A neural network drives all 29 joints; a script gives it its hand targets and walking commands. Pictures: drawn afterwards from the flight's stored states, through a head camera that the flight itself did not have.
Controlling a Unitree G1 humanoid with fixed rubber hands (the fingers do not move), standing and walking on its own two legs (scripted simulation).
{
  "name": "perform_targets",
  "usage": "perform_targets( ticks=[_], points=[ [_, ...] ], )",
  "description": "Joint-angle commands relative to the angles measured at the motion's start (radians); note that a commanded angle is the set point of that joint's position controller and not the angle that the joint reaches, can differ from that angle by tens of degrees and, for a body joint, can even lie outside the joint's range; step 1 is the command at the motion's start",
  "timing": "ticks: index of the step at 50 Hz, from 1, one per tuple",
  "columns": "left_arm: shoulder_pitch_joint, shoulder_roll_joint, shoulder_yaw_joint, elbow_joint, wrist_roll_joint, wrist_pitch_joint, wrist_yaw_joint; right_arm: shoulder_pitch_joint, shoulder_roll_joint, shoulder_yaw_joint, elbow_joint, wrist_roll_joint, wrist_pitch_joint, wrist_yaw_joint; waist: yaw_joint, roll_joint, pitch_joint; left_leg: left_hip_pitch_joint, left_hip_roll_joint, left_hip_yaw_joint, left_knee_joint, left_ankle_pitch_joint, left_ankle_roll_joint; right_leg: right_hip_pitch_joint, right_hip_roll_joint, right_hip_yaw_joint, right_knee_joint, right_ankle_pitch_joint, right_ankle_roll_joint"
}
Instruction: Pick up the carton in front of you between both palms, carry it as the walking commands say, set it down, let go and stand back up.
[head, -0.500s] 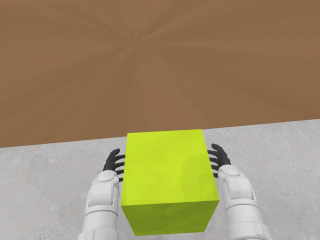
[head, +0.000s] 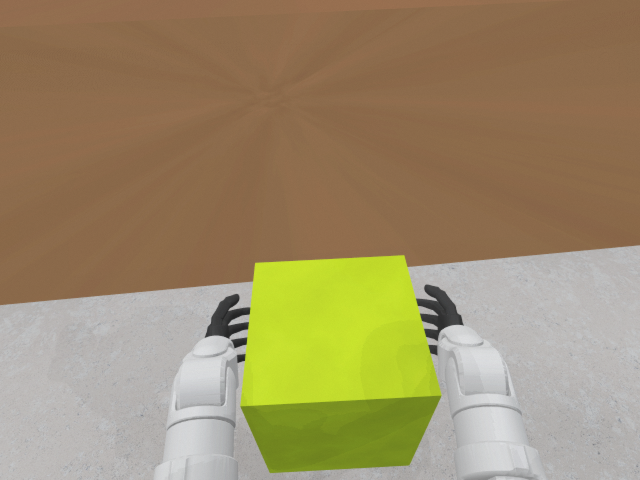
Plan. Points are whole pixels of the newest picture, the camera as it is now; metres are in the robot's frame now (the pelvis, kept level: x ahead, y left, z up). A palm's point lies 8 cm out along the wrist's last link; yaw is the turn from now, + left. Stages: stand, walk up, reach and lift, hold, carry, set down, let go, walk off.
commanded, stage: hold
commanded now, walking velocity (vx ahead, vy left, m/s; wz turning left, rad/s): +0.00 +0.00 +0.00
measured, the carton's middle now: (334, 367) +0.29 +0.00 -0.03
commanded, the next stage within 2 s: carry in 0.60 s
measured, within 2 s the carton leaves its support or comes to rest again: neither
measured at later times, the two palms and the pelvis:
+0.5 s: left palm (220, 345) +0.29 +0.15 +0.05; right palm (448, 334) +0.29 -0.15 +0.05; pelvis +0.00 +0.00 +0.00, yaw +0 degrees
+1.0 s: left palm (242, 287) +0.38 +0.13 +0.06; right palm (448, 280) +0.37 -0.17 +0.06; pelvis +0.11 -0.01 -0.03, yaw +1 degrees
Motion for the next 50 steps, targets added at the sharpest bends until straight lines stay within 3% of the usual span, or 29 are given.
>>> perform_targets(
  ticks=[1, 10, 29, 30, 32, 33, 34, 37, 41, 42, 44, 45, 46, 47, 48, 49, 50],
  points=[
    [-0.590, -0.950, -0.577, -0.070, -0.291, -0.057, -0.253, -0.563, 0.952, 0.574, -0.041, 0.281, -0.040, 0.255, 0.000, 0.004, -0.232, 0.061, -0.063, 0.077, -0.050, 0.075, 0.000, -0.010, 0.061, -0.080, -0.063, 0.085, -0.001],
    [-0.610, -0.957, -0.566, -0.035, -0.281, -0.057, -0.255, -0.585, 0.951, 0.559, -0.007, 0.270, -0.043, 0.258, -0.001, 0.006, -0.232, 0.056, -0.059, 0.078, -0.048, 0.047, -0.001, -0.020, 0.060, -0.084, -0.062, 0.053, -0.004],
    [-0.524, -0.939, -0.580, -0.092, -0.290, -0.050, -0.247, -0.498, 0.944, 0.576, -0.066, 0.280, -0.033, 0.247, 0.002, 0.003, -0.251, 0.088, -0.064, 0.071, -0.052, 0.186, -0.003, 0.031, 0.064, -0.075, -0.062, 0.195, 0.005],
    [-0.543, -0.934, -0.583, -0.100, -0.293, -0.048, -0.247, -0.520, 0.929, 0.572, -0.077, 0.288, -0.030, 0.245, 0.004, 0.025, -0.256, -0.029, 0.114, 0.064, 0.046, 0.071, 0.010, -0.085, -0.113, -0.044, 0.033, 0.083, -0.012],
    [-0.547, -0.936, -0.615, -0.144, -0.318, -0.045, -0.240, -0.513, 0.938, 0.602, -0.115, 0.302, -0.024, 0.238, 0.002, 0.008, -0.254, -0.119, 0.098, 0.014, -0.003, -0.356, 0.026, -0.160, -0.093, -0.002, -0.012, -0.340, -0.030],
    [-0.563, -0.937, -0.634, -0.173, -0.331, -0.040, -0.236, -0.526, 0.941, 0.625, -0.147, 0.314, -0.018, 0.233, 0.002, 0.005, -0.230, -0.157, 0.096, 0.004, -0.011, -0.493, 0.033, -0.206, -0.087, 0.005, -0.021, -0.482, -0.035],
    [-0.575, -0.936, -0.654, -0.201, -0.344, -0.032, -0.231, -0.540, 0.940, 0.648, -0.181, 0.326, -0.010, 0.226, 0.003, 0.002, -0.209, -0.175, 0.102, 0.007, 0.000, -0.499, 0.035, -0.238, -0.091, 0.001, -0.011, -0.484, -0.037],
    [-0.562, -0.914, -0.729, -0.295, -0.401, 0.015, -0.212, -0.523, 0.922, 0.726, -0.272, 0.379, 0.040, 0.204, 0.004, 0.013, -0.292, -0.148, 0.123, 0.030, 0.042, -0.361, 0.042, -0.226, -0.099, -0.049, 0.056, -0.326, -0.046],
    [-0.557, -0.856, -0.796, -0.404, -0.468, 0.136, -0.187, -0.498, 0.853, 0.786, -0.382, 0.438, 0.159, 0.174, -0.007, 0.067, -0.288, -0.158, 0.184, -0.029, 0.013, -0.422, 0.075, -0.304, -0.108, -0.090, 0.142, -0.337, -0.043],
    [-0.554, -0.842, -0.800, -0.419, -0.485, 0.171, -0.183, -0.490, 0.834, 0.789, -0.395, 0.448, 0.192, 0.166, -0.008, 0.085, -0.276, -0.161, 0.198, -0.042, 0.020, -0.383, 0.085, -0.313, -0.109, -0.113, 0.166, -0.300, -0.038],
    [-0.516, -0.835, -0.809, -0.444, -0.519, 0.234, -0.176, -0.474, 0.815, 0.805, -0.433, 0.479, 0.254, 0.155, -0.002, 0.087, -0.281, -0.136, 0.199, -0.003, 0.082, -0.208, 0.087, -0.305, -0.096, -0.151, 0.180, -0.184, -0.032],
    [-0.487, -0.835, -0.812, -0.459, -0.530, 0.261, -0.173, -0.456, 0.818, 0.821, -0.457, 0.498, 0.281, 0.150, 0.002, 0.057, -0.294, -0.153, 0.179, 0.048, 0.163, -0.079, 0.077, -0.257, -0.098, -0.143, 0.171, -0.126, -0.038],
    [-0.452, -0.832, -0.809, -0.467, -0.536, 0.284, -0.169, -0.442, 0.823, 0.834, -0.483, 0.518, 0.308, 0.149, 0.008, -0.031, -0.320, -0.220, 0.139, 0.129, 0.299, 0.028, 0.051, -0.160, -0.134, -0.078, 0.153, -0.015, -0.063],
    [-0.410, -0.828, -0.800, -0.474, -0.536, 0.305, -0.164, -0.430, 0.829, 0.842, -0.505, 0.535, 0.334, 0.149, 0.015, -0.167, -0.348, -0.371, 0.092, 0.215, 0.447, 0.011, 0.011, -0.006, -0.205, 0.037, 0.133, 0.163, -0.110],
    [-0.380, -0.827, -0.793, -0.488, -0.531, 0.323, -0.159, -0.437, 0.838, 0.848, -0.530, 0.552, 0.356, 0.154, 0.028, -0.279, -0.312, -0.568, 0.049, 0.280, 0.463, -0.238, -0.012, 0.127, -0.283, 0.161, 0.070, 0.374, -0.161],
    [-0.378, -0.830, -0.792, -0.523, -0.525, 0.339, -0.152, -0.457, 0.853, 0.856, -0.556, 0.574, 0.373, 0.163, 0.037, -0.300, -0.250, -0.694, 0.031, 0.287, 0.405, -0.410, -0.015, 0.192, -0.333, 0.246, 0.035, 0.481, -0.208],
    [-0.405, -0.837, -0.804, -0.572, -0.525, 0.353, -0.145, -0.470, 0.871, 0.861, -0.572, 0.596, 0.385, 0.171, 0.042, -0.223, -0.221, -0.695, 0.036, 0.282, 0.329, -0.409, -0.009, 0.205, -0.337, 0.239, 0.052, 0.545, -0.218]
  ],
)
